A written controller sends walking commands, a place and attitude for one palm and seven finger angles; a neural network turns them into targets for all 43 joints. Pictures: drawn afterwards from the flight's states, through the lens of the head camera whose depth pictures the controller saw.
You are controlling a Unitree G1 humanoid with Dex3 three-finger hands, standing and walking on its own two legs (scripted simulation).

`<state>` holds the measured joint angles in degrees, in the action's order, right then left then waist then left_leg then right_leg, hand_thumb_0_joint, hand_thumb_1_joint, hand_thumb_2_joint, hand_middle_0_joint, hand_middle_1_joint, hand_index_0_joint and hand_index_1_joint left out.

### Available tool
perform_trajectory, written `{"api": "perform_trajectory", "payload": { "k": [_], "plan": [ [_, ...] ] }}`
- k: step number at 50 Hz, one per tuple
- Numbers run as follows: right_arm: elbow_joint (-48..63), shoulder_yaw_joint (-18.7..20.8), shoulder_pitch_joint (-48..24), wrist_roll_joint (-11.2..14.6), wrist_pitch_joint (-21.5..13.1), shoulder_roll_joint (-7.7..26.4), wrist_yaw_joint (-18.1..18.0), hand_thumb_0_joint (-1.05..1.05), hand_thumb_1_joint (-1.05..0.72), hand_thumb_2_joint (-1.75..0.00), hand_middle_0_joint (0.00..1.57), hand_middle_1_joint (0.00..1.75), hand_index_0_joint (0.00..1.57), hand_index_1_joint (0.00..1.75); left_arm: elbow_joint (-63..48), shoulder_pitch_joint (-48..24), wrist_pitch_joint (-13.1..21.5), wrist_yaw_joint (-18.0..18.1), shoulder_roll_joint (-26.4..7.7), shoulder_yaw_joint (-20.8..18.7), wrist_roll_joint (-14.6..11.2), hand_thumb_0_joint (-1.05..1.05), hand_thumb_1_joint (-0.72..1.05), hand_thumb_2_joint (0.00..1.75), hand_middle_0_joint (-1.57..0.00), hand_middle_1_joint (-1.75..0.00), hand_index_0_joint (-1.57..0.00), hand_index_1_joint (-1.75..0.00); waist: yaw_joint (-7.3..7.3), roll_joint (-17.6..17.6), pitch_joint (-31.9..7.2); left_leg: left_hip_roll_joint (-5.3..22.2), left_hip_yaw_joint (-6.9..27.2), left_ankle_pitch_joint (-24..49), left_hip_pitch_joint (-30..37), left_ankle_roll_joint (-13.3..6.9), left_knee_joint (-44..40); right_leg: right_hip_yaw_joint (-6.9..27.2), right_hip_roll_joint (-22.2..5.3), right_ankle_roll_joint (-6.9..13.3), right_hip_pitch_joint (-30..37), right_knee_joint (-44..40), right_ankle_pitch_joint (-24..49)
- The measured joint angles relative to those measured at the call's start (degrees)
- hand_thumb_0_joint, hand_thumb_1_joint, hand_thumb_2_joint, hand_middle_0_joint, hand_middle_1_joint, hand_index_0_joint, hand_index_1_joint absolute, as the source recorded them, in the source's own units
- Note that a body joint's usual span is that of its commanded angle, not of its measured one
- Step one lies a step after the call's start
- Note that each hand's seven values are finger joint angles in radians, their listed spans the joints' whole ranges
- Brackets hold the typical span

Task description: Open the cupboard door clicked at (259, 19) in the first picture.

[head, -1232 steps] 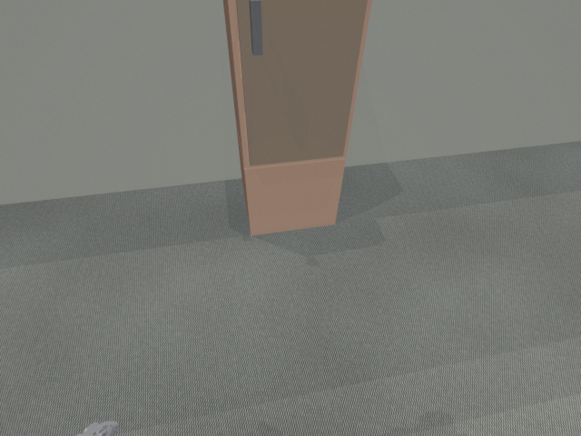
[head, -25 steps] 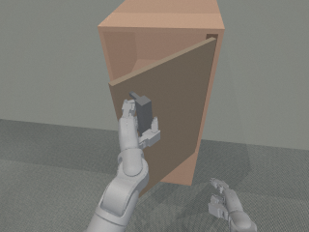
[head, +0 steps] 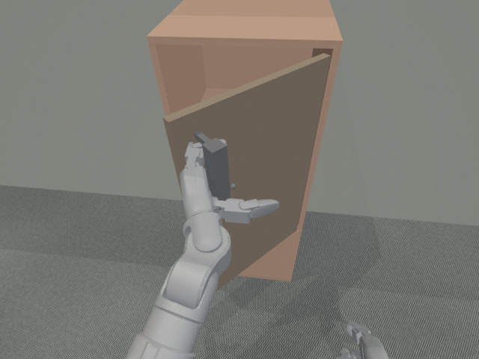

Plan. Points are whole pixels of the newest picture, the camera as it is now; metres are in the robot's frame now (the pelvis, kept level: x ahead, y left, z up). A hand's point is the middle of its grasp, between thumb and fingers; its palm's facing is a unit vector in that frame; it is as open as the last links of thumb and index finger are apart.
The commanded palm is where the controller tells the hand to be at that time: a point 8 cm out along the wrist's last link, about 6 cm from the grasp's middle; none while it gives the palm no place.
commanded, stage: open thumb and fingers to let go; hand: left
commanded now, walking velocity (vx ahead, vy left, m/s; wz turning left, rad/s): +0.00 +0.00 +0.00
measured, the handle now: (210, 170) +0.38 +0.08 +0.15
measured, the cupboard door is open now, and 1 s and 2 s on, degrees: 46 51 50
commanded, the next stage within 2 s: slide the hand sideways off the handle in 0.26 s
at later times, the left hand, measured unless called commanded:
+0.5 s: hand (227, 201) +0.31 +0.05 +0.15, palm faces +0.02 -0.99 -0.12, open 15.9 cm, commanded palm +0.28 +0.08 +0.15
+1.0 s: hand (218, 222) +0.27 +0.06 +0.15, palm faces -0.12 -0.99 -0.05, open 16.4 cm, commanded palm +0.23 +0.11 +0.15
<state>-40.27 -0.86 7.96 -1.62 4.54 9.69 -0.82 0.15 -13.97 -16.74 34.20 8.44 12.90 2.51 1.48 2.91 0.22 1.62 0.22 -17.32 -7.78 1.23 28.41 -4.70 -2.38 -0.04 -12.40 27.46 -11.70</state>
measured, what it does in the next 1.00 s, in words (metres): stands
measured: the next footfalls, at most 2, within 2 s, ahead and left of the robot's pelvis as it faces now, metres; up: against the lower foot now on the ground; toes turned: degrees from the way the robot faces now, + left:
none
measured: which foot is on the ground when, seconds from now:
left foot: down 0.00-1.00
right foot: down 0.00-1.00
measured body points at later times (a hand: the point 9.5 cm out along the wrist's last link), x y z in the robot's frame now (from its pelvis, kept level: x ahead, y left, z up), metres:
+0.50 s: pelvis -0.01 +0.00 +0.00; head -0.03 -0.01 +0.45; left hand +0.30 +0.10 +0.16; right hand +0.19 -0.18 -0.09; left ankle -0.02 +0.13 -0.74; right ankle +0.04 -0.12 -0.74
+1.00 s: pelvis +0.00 -0.01 +0.00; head -0.04 -0.03 +0.45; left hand +0.27 +0.11 +0.15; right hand +0.20 -0.20 -0.08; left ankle -0.02 +0.13 -0.74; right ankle +0.04 -0.12 -0.74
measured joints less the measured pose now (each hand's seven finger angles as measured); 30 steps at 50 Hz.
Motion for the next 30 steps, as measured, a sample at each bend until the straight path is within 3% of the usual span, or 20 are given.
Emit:
{"api": "perform_trajectory", "payload": {
  "k": [12, 19, 21, 24, 27, 30],
  "plan": [
    [0.81, -0.34, -2.31, -0.11, 0.07, -0.94, 0.24, 0.01, -0.90, -0.90, 0.20, 0.30, 0.20, 0.30, 0.99, -0.37, 0.31, 0.06, 0.08, 0.87, -0.11, -0.01, -0.49, 0.31, -0.24, -0.73, -0.23, -0.72, 0.40, -0.17, -0.25, -0.01, -0.13, 0.47, 0.35, -0.19, -0.47, 0.12, 0.06, -0.16, 0.66, -1.22, 0.92],
    [1.32, -0.70, -3.23, -0.05, 0.51, -1.41, 0.64, 0.01, -0.90, -0.90, 0.20, 0.30, 0.20, 0.30, 0.48, 0.04, -0.18, -0.87, 0.00, 1.60, -0.62, -0.01, -0.50, 0.30, -0.32, -0.59, -0.30, -0.61, 0.87, -0.08, -0.46, -0.23, 0.01, 0.52, 0.30, -0.28, -0.41, 0.02, -0.17, -0.29, 0.70, -1.15, 0.90],
    [2.09, -1.20, -2.90, 0.05, 0.94, -1.45, 0.62, 0.01, -0.90, -0.90, 0.20, 0.30, 0.20, 0.30, -0.16, 1.05, 0.94, -5.30, -0.97, 1.45, 1.25, -0.01, -0.50, 0.30, -0.33, -0.56, -0.27, -0.58, 0.99, -0.77, -0.20, -0.60, 0.04, 0.68, 0.32, -0.42, -0.59, 0.03, -0.57, -0.31, 0.33, -0.41, 0.61],
    [4.16, -1.94, -1.24, 0.66, 1.46, -1.16, -0.61, 0.01, -0.90, -0.90, 0.20, 0.30, 0.20, 0.30, -0.46, 1.92, 4.46, -17.11, -6.12, 1.30, 1.17, -0.01, -0.50, 0.30, -0.29, -0.49, -0.20, -0.51, 1.51, -1.61, 0.25, -1.01, 0.25, 0.83, 0.46, -0.52, -0.51, -0.11, -1.02, -0.25, 0.13, 0.73, 0.03],
    [5.16, -2.62, 0.07, 1.65, 0.83, -0.07, -1.73, 0.01, -0.90, -0.90, 0.20, 0.30, 0.20, 0.30, 0.40, 1.04, 6.11, -27.04, -11.06, 0.68, -2.12, -0.01, -0.50, 0.30, -0.25, -0.42, -0.14, -0.43, 1.57, -1.22, 0.55, -1.22, 0.57, 0.48, 0.49, -0.55, 0.37, -0.38, -1.29, -0.26, 0.37, 1.46, -0.36],
    [5.02, -3.05, 0.57, 2.51, -0.60, 0.95, -2.15, 0.01, -0.90, -0.90, 0.20, 0.30, 0.20, 0.30, 1.40, -0.31, 4.85, -31.62, -12.20, -0.71, -6.80, -0.01, -0.50, 0.30, -0.21, -0.37, -0.12, -0.38, 1.39, -0.53, 0.52, -1.44, 0.61, 0.27, 0.44, -0.66, 0.93, -0.38, -1.52, -0.38, 0.43, 1.83, -0.47]
  ]
}}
